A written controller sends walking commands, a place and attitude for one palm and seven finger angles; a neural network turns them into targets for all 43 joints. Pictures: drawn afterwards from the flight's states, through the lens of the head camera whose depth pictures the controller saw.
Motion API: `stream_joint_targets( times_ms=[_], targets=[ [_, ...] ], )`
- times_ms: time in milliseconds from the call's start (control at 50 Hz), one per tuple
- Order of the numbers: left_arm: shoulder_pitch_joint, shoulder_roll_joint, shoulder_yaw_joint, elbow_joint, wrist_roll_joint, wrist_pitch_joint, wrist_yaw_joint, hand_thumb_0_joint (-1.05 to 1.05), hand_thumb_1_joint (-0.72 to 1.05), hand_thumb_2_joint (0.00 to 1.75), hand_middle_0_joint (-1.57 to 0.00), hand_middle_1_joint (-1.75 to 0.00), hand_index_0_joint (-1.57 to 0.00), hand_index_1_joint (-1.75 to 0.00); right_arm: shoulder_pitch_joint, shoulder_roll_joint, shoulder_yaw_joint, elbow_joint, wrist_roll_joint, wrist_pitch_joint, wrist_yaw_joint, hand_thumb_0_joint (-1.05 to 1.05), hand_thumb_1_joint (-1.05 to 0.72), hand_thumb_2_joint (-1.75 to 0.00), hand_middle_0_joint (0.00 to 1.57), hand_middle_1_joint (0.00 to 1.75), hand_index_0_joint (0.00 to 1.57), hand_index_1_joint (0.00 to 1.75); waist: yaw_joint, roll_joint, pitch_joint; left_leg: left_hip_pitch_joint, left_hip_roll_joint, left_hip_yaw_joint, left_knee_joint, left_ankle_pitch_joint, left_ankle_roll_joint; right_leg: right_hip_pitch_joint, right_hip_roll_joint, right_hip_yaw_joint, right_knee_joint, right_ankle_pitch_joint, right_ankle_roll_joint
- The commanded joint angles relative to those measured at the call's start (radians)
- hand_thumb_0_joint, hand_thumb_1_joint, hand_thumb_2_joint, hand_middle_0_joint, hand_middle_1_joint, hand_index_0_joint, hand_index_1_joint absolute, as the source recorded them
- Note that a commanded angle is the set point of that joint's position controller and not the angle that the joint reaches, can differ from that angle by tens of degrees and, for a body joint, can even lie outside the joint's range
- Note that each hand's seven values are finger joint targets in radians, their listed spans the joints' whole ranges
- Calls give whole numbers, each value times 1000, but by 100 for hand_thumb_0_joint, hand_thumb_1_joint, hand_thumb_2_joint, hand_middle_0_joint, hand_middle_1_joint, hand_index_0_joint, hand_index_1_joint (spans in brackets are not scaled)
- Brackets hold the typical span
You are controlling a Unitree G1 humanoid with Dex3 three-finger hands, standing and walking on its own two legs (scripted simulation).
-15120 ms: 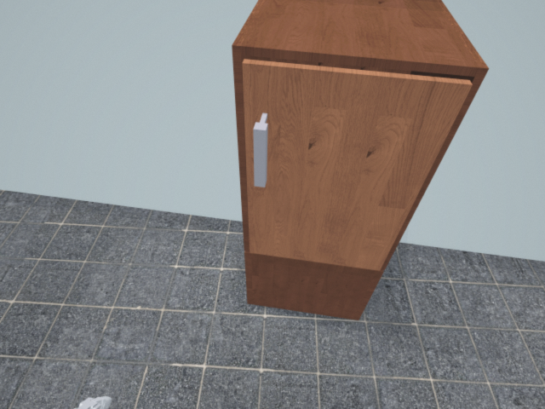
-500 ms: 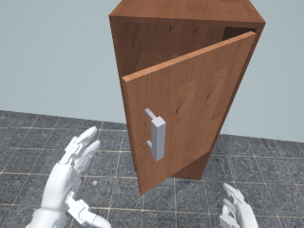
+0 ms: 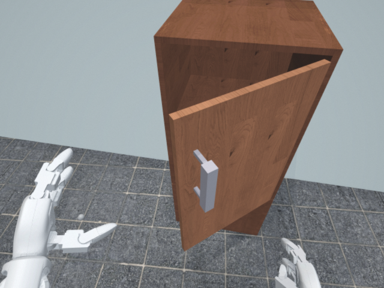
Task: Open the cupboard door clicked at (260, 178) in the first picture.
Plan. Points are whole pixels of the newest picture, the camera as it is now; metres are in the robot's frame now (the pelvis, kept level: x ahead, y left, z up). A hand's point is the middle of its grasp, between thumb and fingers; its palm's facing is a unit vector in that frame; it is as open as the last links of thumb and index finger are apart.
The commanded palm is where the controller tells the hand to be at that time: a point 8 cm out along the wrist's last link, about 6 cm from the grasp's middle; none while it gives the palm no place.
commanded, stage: draw the hand back to the body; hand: left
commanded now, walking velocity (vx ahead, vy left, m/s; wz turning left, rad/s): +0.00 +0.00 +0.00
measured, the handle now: (202, 181) +0.33 +0.02 +0.06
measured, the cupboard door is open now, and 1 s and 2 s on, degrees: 41 41 41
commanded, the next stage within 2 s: step back with the hand held close in 0.74 s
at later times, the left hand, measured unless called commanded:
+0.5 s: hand (42, 185) +0.21 +0.26 +0.18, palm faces +0.48 -0.79 -0.40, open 7.9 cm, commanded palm +0.16 +0.29 +0.19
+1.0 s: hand (41, 187) +0.21 +0.26 +0.19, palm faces +0.45 -0.78 -0.44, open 7.4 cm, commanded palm +0.15 +0.29 +0.19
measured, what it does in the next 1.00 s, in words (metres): stands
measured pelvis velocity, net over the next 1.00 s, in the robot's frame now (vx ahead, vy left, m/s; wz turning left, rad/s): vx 0.00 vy -0.01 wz -0.02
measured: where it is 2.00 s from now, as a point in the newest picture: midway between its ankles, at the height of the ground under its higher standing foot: outside the picture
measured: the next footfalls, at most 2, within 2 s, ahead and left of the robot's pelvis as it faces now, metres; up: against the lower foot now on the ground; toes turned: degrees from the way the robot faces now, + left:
none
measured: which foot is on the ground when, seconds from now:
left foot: down 0.00-1.00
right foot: down 0.00-1.00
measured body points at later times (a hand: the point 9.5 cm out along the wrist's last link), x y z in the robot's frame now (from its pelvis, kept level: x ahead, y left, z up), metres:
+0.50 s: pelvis +0.02 -0.01 +0.02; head +0.01 -0.02 +0.47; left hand +0.18 +0.30 +0.20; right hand +0.21 -0.23 -0.06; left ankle -0.01 +0.12 -0.72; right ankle +0.02 -0.14 -0.72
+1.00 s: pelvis +0.00 -0.01 +0.02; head +0.00 -0.03 +0.47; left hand +0.18 +0.29 +0.21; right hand +0.19 -0.24 -0.06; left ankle -0.01 +0.12 -0.72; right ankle +0.02 -0.14 -0.72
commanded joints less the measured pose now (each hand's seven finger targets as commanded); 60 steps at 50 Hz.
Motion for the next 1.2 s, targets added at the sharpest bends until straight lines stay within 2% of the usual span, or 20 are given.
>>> stream_joint_targets(
  times_ms=[0, 120, 240, 340, 420, 500, 620, 680, 780, 820, 840, 860, 880, 920, 940, 960, 1000, 1060, 1120, 1180],
  targets=[
    [-97, 152, 145, -218, 2, -83, 32, 0, 31, 64, -18, -30, -18, -30, -140, -107, -49, -139, -9, -67, -13, 0, -90, -90, 20, 30, 20, 30, 2, 10, -55, 8, 0, 23, -202, 196, 3, 116, 14, -35, -139, 123, -37],
    [-109, 170, 210, -161, -6, -90, 29, 0, 51, 74, -19, -30, -19, -30, -162, -112, -58, -101, -9, -64, -5, 0, -90, -90, 20, 30, 20, 30, 9, -4, -21, 45, 5, 32, -248, 260, 1, 163, 18, -34, -182, 179, -33],
    [-130, 206, 282, -162, -12, -100, 28, 0, 73, 82, -19, -30, -19, -30, -173, -112, -69, -79, -11, -57, 2, 0, -90, -90, 20, 30, 20, 30, 17, 33, -50, 101, 4, 52, -268, 358, 2, 216, 16, -27, -209, 271, -32],
    [-158, 244, 345, -147, -18, -102, 32, 0, 90, 90, -20, -30, -20, -30, -177, -115, -77, -63, -13, -53, 5, 0, -90, -90, 20, 30, 20, 30, 20, 16, -64, 130, 5, 58, -280, 414, 3, 241, 17, -28, -227, 321, -28],
    [-148, 185, 286, -102, -17, -92, 18, 0, 90, 90, -20, -30, -20, -30, -179, -121, -81, -56, -13, -44, 16, 0, -90, -90, 20, 30, 20, 30, 11, 17, -31, 140, 8, 58, -293, 428, 3, 230, 18, -31, -241, 321, -24],
    [-152, 203, 294, -129, -13, -94, 18, 0, 90, 90, -20, -30, -20, -30, -185, -124, -87, -59, -15, -38, 20, 0, -90, -90, 20, 30, 20, 30, 17, 17, -74, 164, 7, 58, -296, 468, 6, 258, 17, -28, -242, 354, -24],
    [-153, 225, 318, -139, -14, -97, 21, 0, 90, 90, -20, -30, -20, -30, -196, -111, -81, -59, -16, -35, 16, 0, -90, -90, 20, 30, 20, 30, 22, 8, -59, 163, 1, 61, -309, 435, 5, 270, 20, -28, -257, 345, -25],
    [-168, 219, 311, -142, -12, -97, 20, 0, 90, 90, -20, -30, -20, -30, -199, -111, -80, -56, -13, -34, 16, 0, -90, -90, 20, 30, 20, 30, 19, 63, -39, 163, 2, 61, -317, 419, 1, 263, 19, -24, -265, 322, -27],
    [-154, 203, 301, -97, -15, -95, 17, 0, 90, 90, -20, -30, -20, -30, -201, -115, -83, -53, -15, -32, 16, 0, -90, -90, 20, 30, 20, 30, 18, -9, -17, 157, 4, 60, -327, 383, 6, 258, 24, -27, -278, 298, -23],
    [-163, 201, 297, -103, -14, -98, 15, 0, 90, 90, -20, -30, -20, -30, -204, -115, -85, -52, -13, -32, 18, 0, -90, -90, 20, 30, 20, 30, 17, 0, -23, 163, 2, 63, -328, 365, 8, 252, 24, -24, -284, 281, -22],
    [-221, 221, 304, -145, -12, -105, 17, 0, 90, 90, -20, -30, -20, -30, -208, -117, -84, -52, -14, -35, 17, 0, -90, -90, 20, 30, 20, 30, 15, 8, -38, 169, -1, 62, -328, 362, 10, 258, 23, -21, -286, 281, -23],
    [-395, 394, 474, -175, 1, -163, 32, 0, 90, 90, -20, -30, -20, -30, -182, -129, -69, -85, -4, -18, 21, 0, -90, -90, 20, 30, 20, 30, -21, 80, 56, 94, 7, 51, -320, 279, 22, 192, -12, 40, -325, 315, -22],
    [-236, 274, 391, -71, -12, -166, 15, 0, 90, 90, -20, -30, -20, -30, -188, -127, -83, -70, -8, -5, 19, 0, -90, -90, 20, 30, 20, 30, -26, -32, 27, 84, 10, 31, -298, 282, 27, 192, -25, 36, -324, 341, -22],
    [-117, 223, 337, -49, -10, -156, 2, 0, 90, 90, -20, -30, -20, -30, -200, -144, -94, -83, -11, 21, 28, 0, -90, -90, 20, 30, 20, 30, -30, -57, 1, 119, 7, 46, -284, 321, 27, 178, -30, 55, -332, 389, -22],
    [-101, 220, 333, -61, -10, -158, 0, 0, 90, 90, -20, -30, -20, -30, -201, -145, -97, -88, -13, 30, 30, 0, -90, -90, 20, 30, 20, 30, -32, -59, -12, 114, 9, 49, -281, 327, 24, 176, -35, 53, -330, 389, -20],
    [-91, 228, 341, -83, -8, -168, 3, 0, 90, 90, -20, -30, -20, -30, -207, -151, -101, -86, -15, 35, 27, 0, -90, -90, 20, 30, 20, 30, -29, -11, -36, 110, 10, 50, -288, 366, 21, 197, -36, 39, -314, 432, -21],
    [-41, 225, 338, -100, -9, -165, 8, 0, 90, 90, -20, -30, -20, -30, -198, -151, -106, -100, -12, 52, 30, 0, -90, -90, 20, 30, 20, 30, -33, -1, -91, 112, 23, 52, -285, 428, 16, 222, -32, 36, -280, 482, -16],
    [-18, 281, 389, -143, -8, -168, 24, 0, 90, 90, -20, -30, -20, -30, -205, -150, -115, -110, -8, 71, 24, 0, -90, -90, 20, 30, 20, 30, -29, -11, -141, 99, 26, 48, -286, 470, 13, 252, -30, 23, -252, 532, -11],
    [0, 290, 403, -175, -9, -170, 35, 0, 90, 90, -20, -30, -20, -30, -199, -140, -119, -131, -1, 83, 21, 0, -90, -90, 20, 30, 20, 30, -34, -43, -151, 62, 26, 52, -283, 443, 14, 254, -21, 26, -235, 519, -4],
    [13, 302, 419, -200, -6, -181, 48, 0, 90, 90, -20, -30, -20, -30, -196, -142, -120, -134, -1, 84, 12, 0, -90, -90, 20, 30, 20, 30, -33, 15, -149, 3, 36, 37, -309, 404, 20, 279, -9, 17, -199, 483, 3]
  ],
)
